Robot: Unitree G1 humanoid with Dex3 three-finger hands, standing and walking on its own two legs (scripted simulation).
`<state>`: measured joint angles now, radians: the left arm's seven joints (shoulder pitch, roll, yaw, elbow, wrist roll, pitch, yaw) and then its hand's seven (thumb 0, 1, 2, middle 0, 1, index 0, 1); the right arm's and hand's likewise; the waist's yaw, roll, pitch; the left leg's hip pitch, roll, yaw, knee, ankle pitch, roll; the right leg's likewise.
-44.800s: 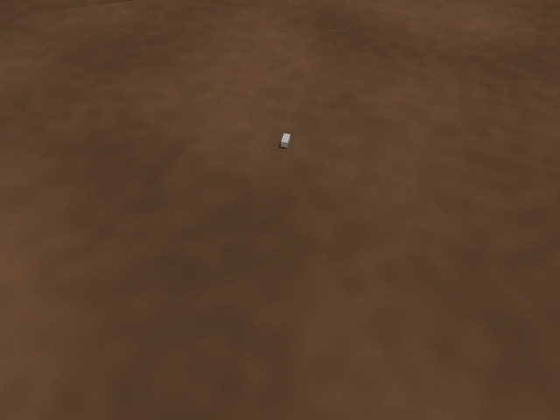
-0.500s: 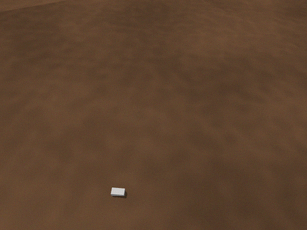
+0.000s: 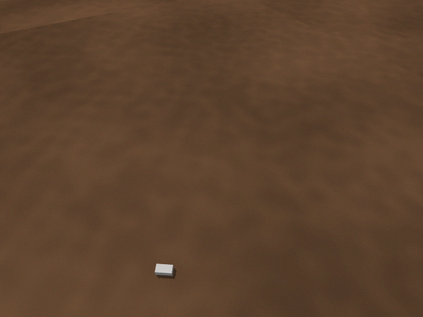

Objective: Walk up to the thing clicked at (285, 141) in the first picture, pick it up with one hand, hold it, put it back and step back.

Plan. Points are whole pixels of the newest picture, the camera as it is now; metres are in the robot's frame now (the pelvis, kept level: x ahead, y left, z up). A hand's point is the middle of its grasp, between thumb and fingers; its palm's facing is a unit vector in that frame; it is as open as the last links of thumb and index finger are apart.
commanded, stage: stand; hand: left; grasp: from above
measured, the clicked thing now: (164, 269) +0.45 +0.22 -0.76
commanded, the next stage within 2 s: step back in 1.58 s
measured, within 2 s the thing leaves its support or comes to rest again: neither
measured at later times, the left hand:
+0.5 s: hand out of the picture +0.08 +0.22 -0.16, palm faces -0.01 -0.95 -0.31, open 7.4 cm
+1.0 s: hand out of the picture +0.08 +0.23 -0.16, palm faces -0.03 -0.94 -0.33, open 7.4 cm
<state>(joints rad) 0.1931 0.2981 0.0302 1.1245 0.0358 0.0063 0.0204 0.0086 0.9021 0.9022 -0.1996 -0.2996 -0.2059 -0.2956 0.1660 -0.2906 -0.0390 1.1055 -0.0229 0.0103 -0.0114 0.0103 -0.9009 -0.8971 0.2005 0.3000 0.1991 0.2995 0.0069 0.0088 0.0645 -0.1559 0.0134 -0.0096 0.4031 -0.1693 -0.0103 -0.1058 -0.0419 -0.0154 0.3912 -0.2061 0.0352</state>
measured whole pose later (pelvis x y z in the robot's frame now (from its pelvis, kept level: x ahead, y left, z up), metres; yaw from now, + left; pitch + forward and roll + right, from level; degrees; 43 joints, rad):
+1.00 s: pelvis +0.02 -0.01 +0.00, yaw -1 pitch -3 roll +0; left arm 0.13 0.32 0.02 1.15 0.02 0.00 0.01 0.01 0.90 0.90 -0.20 -0.30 -0.21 -0.30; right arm 0.13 -0.31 -0.01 1.15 -0.01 0.00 -0.01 0.01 -0.90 -0.90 0.20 0.30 0.20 0.30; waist -0.01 0.00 0.07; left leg -0.12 0.04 0.00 0.34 -0.16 -0.03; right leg -0.09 -0.02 0.00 0.34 -0.20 0.02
